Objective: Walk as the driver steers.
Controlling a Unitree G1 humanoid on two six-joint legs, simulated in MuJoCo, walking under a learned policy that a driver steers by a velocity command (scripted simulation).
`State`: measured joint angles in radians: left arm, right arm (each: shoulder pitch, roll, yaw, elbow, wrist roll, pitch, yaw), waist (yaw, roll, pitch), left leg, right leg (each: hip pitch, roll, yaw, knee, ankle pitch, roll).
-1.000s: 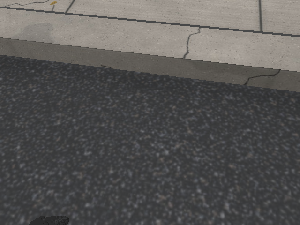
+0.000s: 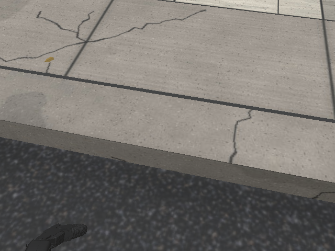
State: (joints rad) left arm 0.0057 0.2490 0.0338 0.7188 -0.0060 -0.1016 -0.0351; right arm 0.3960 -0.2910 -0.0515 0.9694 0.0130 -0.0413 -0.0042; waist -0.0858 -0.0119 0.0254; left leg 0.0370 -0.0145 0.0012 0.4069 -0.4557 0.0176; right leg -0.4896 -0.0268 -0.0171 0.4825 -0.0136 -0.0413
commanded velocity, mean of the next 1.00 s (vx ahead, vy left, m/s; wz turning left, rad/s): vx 0.30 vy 0.00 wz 0.28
